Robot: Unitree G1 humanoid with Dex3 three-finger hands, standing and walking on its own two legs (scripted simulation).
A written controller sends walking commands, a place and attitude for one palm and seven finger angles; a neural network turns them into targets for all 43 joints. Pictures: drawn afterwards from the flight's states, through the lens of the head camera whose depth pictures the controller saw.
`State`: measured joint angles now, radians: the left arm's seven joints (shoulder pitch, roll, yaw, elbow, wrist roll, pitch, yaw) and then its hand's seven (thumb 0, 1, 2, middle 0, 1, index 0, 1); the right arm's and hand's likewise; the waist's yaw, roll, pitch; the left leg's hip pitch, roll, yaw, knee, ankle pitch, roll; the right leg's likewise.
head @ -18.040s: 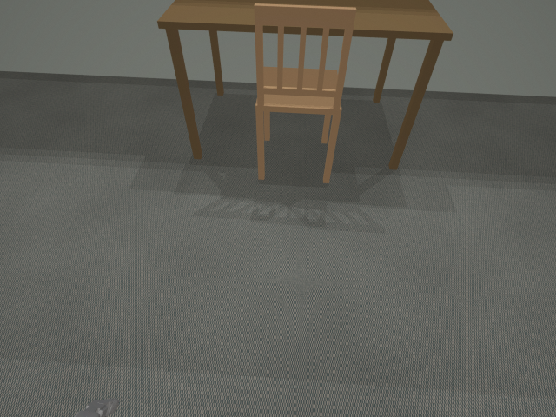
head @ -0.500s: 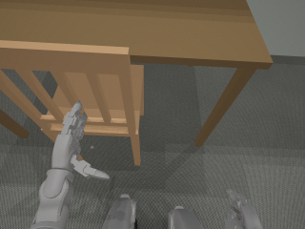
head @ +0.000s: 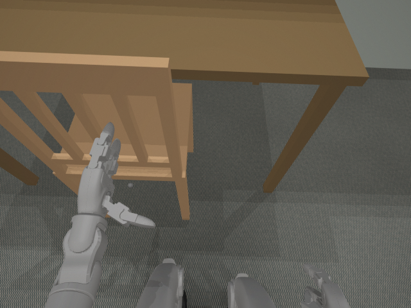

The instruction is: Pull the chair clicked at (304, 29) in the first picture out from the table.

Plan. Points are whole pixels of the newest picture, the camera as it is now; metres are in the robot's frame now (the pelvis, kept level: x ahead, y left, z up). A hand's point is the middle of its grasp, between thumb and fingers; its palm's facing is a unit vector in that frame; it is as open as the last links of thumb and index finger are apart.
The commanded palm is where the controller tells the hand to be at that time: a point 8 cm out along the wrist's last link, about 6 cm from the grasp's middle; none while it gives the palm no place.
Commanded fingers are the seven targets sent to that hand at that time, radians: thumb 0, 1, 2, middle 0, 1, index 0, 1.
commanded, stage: aim the fingers beside a spindle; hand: left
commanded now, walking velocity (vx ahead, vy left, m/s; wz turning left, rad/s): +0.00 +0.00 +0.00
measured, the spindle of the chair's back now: (94, 130) +0.47 +0.26 +0.00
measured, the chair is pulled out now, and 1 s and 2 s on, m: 0.00 0.00 0.00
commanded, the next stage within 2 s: none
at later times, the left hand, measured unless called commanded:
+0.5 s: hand (134, 194) +0.32 +0.15 +0.02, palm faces -0.03 -1.00 +0.00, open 16.9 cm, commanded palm +0.30 +0.20 +0.03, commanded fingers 0.00 -0.50 0.30 -0.06 -0.08 -0.06 -0.08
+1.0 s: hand (137, 193) +0.31 +0.14 +0.03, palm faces -0.01 -1.00 -0.01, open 16.9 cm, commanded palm +0.30 +0.20 +0.03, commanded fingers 0.00 -0.50 0.30 -0.06 -0.08 -0.06 -0.08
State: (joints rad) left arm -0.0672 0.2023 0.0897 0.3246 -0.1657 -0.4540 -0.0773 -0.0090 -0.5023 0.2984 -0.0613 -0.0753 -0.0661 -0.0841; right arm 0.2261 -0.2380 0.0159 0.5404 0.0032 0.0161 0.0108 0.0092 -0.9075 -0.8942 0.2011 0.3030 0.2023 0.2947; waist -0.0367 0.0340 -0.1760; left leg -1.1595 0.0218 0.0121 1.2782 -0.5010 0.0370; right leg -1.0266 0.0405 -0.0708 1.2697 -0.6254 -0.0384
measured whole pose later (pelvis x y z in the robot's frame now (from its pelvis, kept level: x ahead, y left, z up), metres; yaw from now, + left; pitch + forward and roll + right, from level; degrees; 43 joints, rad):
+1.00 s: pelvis +0.00 +0.00 +0.00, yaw +0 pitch +21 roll -3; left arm 0.00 0.17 0.03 0.26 -0.14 -0.49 -0.05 -0.01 -0.50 0.30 -0.06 -0.08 -0.07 -0.08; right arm 0.21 -0.24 0.01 0.53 0.00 0.01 0.01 0.01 -0.91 -0.89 0.20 0.30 0.20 0.29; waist -0.04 0.03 -0.18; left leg -1.15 0.02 0.01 1.27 -0.50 0.04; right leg -1.02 0.04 -0.07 1.26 -0.62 -0.04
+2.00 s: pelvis +0.00 +0.00 +0.00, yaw +0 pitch +21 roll -3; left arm 0.01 0.19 0.05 0.23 -0.16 -0.48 -0.05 -0.01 -0.50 0.30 -0.06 -0.08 -0.07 -0.08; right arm 0.20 -0.23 0.01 0.53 0.00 0.02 0.01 0.01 -0.91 -0.89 0.20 0.30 0.20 0.29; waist -0.04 0.03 -0.17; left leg -1.15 0.02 0.01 1.27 -0.50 0.04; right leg -1.01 0.04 -0.07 1.26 -0.62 -0.04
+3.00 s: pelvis +0.00 +0.00 -0.01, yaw +0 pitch +22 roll -3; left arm -0.06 0.18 0.04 0.31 -0.15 -0.53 -0.07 -0.01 -0.51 0.30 -0.06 -0.08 -0.07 -0.08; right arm 0.19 -0.25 0.01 0.56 -0.01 -0.02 -0.01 0.01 -0.91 -0.89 0.20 0.30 0.20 0.29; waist -0.05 0.02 -0.17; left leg -1.20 0.02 -0.01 1.31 -0.50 0.03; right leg -1.06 0.04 -0.09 1.29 -0.63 -0.04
